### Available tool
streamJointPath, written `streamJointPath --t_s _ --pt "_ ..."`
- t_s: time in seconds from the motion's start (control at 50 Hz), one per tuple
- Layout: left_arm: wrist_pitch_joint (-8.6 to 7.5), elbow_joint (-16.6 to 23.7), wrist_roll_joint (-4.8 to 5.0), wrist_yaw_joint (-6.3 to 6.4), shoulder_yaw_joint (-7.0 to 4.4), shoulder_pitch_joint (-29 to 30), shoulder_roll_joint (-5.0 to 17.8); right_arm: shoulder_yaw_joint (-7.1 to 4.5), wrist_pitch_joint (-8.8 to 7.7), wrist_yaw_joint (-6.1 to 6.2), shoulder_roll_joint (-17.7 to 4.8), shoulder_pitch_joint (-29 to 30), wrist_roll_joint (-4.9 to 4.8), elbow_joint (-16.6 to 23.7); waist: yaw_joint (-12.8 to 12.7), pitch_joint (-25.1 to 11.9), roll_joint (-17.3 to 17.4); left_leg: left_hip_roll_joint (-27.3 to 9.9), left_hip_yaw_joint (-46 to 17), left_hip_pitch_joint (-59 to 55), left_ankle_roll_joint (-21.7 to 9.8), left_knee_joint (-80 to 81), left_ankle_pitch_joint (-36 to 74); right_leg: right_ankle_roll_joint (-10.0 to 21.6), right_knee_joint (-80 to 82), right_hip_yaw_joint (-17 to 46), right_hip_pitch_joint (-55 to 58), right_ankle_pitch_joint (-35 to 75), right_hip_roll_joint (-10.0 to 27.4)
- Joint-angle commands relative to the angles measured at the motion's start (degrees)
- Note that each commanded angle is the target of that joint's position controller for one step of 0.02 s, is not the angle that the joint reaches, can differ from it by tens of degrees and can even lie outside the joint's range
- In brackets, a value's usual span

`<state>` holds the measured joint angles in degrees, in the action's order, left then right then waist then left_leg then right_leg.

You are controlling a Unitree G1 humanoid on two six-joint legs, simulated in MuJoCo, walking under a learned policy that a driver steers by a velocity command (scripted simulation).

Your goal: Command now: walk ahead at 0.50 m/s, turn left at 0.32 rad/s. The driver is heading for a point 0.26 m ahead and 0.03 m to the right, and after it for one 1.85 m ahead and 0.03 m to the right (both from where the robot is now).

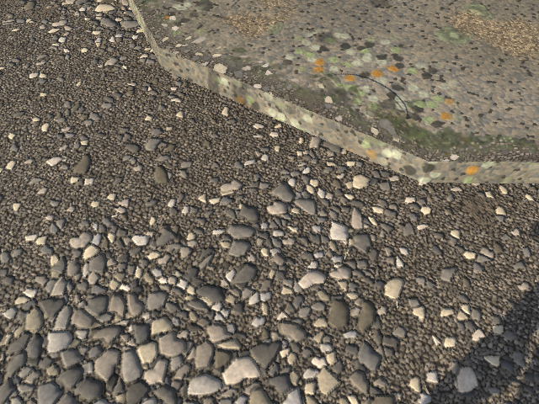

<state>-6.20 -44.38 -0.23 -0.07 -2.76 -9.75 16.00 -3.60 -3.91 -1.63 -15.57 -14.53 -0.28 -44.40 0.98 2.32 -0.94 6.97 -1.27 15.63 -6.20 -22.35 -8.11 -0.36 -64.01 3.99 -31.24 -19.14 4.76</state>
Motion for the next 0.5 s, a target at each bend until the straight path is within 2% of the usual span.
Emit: streamJointPath --t_s 0.02,0.06,0.1,0.16,0.2,0.24,0.26,0.28,0.3,0.32,0.34,0.36,0.38,0.4,0.42,0.46,0.5 --pt "0.76 3.0 -0.5 0.67 -1.22 -2.4 4.5 -1.74 -1.11 0.97 -7.9 0.7 0.06 3.9 -1.7 -3.9 3.7 -15.4 -12.4 -2.0 -11.0 11.0 17.9 -2.7 7.5 -1.4 -3.0 6.0 2.2" --pt "0.8 4.1 -0.55 0.8 -0.83 1.4 3.7 -1.79 -0.89 1.48 -8.4 -0.1 -0.1 3.4 -0.4 -2.9 4.2 -13.3 -8.4 -0.8 -8.7 10.5 21.1 -3.2 16.6 -2.3 -1.8 14.1 1.5" --pt "0.27 4.8 -0.59 0.55 -0.5 4.9 2.9 -1.75 -0.37 1.84 -8.5 -1.9 -0.14 2.6 1.5 -3.4 4.7 -11.3 -5.2 -0.9 -6.2 8.1 26.1 -3.0 25.3 -3.6 1.9 22.5 -1.0" --pt "-0.39 5.6 -0.14 -0.25 -0.66 7.3 3.4 -1.44 0.45 2.14 -8.1 -4.4 -0.25 1.2 3.1 -4.6 6.1 -12.7 -6.7 -5.3 -4.8 5.0 24.6 -1.8 31.7 -3.3 3.8 28.2 -3.3" --pt "-0.66 5.8 -0.57 -0.75 -1.16 7.0 4.7 -1.27 0.9 2.31 -7.7 -4.2 -0.1 0.8 2.4 -5.0 6.7 -14.7 -9.4 -9.2 -3.9 1.1 24.4 -0.1 34.5 -2.3 3.8 25.1 -3.8" --pt "-1.07 4.5 -1.17 -0.95 -1.79 2.7 5.8 -1.16 1.24 2.49 -7.3 -2.1 -0.11 0.8 -0.7 -6.2 6.7 -14.7 -10.8 -10.9 -2.3 -4.6 25.3 2.1 38.6 -2.4 8.5 25.2 -4.3" --pt "-1.38 3.5 -1.75 -0.75 -2.2 -0.8 7.2 -0.92 1.21 2.53 -6.5 -1.9 0.11 1.1 -2.2 -8.2 5.2 -11.9 -9.7 -9.9 -0.3 -9.9 25.2 3.5 40.7 -2.1 15.2 35.8 -3.1" --pt "-1.6 3.6 -2.76 -0.5 -2.65 -4.6 10.5 -0.18 0.83 2.47 -4.5 -4.1 1.23 2.2 -2.0 -14.6 -0.6 -7.6 -7.8 -2.9 2.3 -20.4 12.9 7.2 35.5 4.7 28.9 58.6 5.0" --pt "-0.66 2.9 -2.94 -0.33 -2.15 -7.5 9.0 0.91 0.47 2.31 -1.6 -13.4 0.54 0.2 -1.1 -23.1 -12.2 -3.2 -5.9 8.4 6.4 -36.4 -17.0 18.2 33.5 17.5 43.4 69.6 17.1" --pt "0.29 1.8 -1.01 -0.67 -1.16 -9.5 4.9 0.44 0.94 1.94 -5.1 -13.1 -0.01 -0.6 -2.5 -25.8 -12.3 -3.9 -7.4 11.8 8.0 -42.2 -33.2 20.3 35.9 23.3 43.3 61.7 18.7" --pt "1.01 2.0 -0.01 -0.94 -0.93 -6.9 4.8 -0.38 1.89 1.96 -7.8 -9.0 -0.54 0.2 -2.9 -20.3 -7.2 -5.9 -8.1 14.8 8.8 -45.3 -32.0 18.0 37.9 21.7 38.4 47.6 16.4" --pt "1.75 2.5 -0.23 -0.86 -0.78 -3.4 4.8 -0.46 3.13 2.41 -7.4 -5.5 -0.62 0.6 -2.3 -15.8 -3.8 -7.5 -6.4 15.9 9.4 -45.1 -29.1 15.8 40.3 19.6 32.4 35.9 14.3" --pt "2.32 3.0 -0.49 -0.84 -0.26 0.7 4.0 -0.59 4.42 2.84 -6.9 -3.5 -0.26 1.0 -1.2 -11.1 -2.9 -9.1 -5.4 15.0 9.8 -40.9 -27.1 14.3 43.2 16.7 24.7 27.1 12.3" --pt "2.87 3.2 -0.93 -0.69 -0.23 3.7 4.2 -0.57 5.5 3.24 -6.0 -3.2 -0.1 1.0 0.3 -8.6 -5.0 -10.3 -4.6 11.2 9.9 -35.1 -24.8 12.5 45.7 13.9 18.3 20.1 10.1" --pt "3.49 3.2 -1.3 -0.59 -0.54 5.6 4.8 -0.2 6.09 3.59 -4.6 -4.2 -0.03 0.4 1.1 -7.1 -7.2 -9.6 -2.5 6.6 10.2 -29.6 -23.0 11.5 47.4 10.6 13.2 16.8 7.4" --pt "4.01 2.6 -1.48 -0.16 -0.71 5.7 4.8 0.12 6.06 3.96 -3.1 -5.9 0.42 -1.2 1.1 -8.4 -8.4 -8.9 -0.7 0.3 9.9 -22.3 -17.6 11.4 48.0 7.2 11.0 15.5 5.5" --pt "4.24 1.8 -0.76 0.15 -0.61 5.7 4.5 0.05 5.85 3.84 -2.9 -6.8 0.6 -2.5 1.7 -9.8 -7.1 -8.6 0.4 -4.7 8.9 -14.4 -8.3 11.0 47.5 6.0 10.7 9.5 5.3"
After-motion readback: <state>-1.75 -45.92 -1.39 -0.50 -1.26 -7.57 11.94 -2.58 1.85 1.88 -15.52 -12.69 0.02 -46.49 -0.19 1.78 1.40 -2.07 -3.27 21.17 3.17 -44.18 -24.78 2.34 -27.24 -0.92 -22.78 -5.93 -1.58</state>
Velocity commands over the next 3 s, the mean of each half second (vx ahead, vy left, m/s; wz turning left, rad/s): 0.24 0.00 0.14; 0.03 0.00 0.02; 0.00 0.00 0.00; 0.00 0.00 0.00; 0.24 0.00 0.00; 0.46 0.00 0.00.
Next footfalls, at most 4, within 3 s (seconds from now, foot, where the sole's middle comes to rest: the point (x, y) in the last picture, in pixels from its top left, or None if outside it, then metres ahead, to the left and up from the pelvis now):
0.26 right None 0.33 -0.15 -0.78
0.56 left None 0.24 0.10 -0.78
2.78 left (229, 315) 0.69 0.12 -0.78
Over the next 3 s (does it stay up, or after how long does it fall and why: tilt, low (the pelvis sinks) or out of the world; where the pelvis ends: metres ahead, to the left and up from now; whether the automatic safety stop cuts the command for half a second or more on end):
stays up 0.63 0.04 0.00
